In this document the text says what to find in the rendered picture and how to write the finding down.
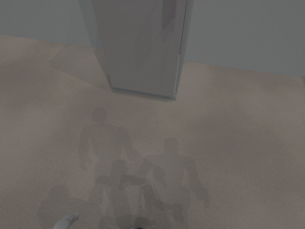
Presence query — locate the left robot hand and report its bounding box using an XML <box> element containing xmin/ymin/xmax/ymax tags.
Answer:
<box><xmin>52</xmin><ymin>213</ymin><xmax>79</xmax><ymax>229</ymax></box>

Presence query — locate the fridge door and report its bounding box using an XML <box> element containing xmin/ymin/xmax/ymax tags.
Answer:
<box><xmin>91</xmin><ymin>0</ymin><xmax>187</xmax><ymax>97</ymax></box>

